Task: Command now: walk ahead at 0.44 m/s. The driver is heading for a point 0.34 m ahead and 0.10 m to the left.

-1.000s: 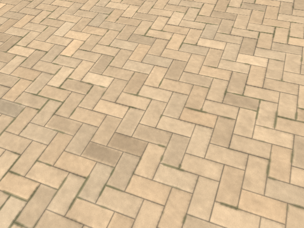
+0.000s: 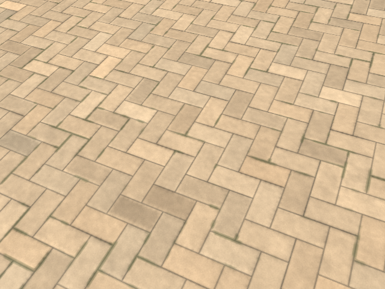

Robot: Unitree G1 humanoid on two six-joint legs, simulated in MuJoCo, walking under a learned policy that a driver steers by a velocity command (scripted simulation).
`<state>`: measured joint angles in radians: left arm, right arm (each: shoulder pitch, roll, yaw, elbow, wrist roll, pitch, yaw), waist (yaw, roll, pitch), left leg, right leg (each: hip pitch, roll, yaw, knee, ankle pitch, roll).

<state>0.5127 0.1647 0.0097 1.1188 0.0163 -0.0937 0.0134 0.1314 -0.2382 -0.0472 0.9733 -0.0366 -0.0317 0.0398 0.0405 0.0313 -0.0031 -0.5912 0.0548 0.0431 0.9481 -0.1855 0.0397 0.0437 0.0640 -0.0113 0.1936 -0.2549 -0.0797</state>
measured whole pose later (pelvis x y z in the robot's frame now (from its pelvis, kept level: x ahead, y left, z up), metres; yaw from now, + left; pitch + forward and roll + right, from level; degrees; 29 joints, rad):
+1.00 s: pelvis +0.32 +0.02 +0.00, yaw +5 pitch -2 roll -1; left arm 0.25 0.14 0.00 1.13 0.01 -0.01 0.05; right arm 0.31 -0.15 0.01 1.12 -0.01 -0.01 -0.05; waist 0.00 0.01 0.04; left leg -0.03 -0.05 0.03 0.36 -0.31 0.07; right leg -0.19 0.04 -0.05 0.40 -0.18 -0.05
